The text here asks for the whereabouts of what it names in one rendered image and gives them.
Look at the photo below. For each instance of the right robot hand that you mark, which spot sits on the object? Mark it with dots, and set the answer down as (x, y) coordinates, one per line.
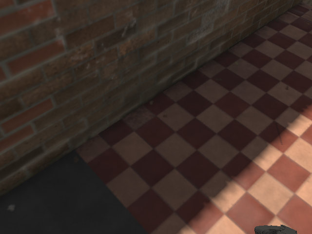
(274, 229)

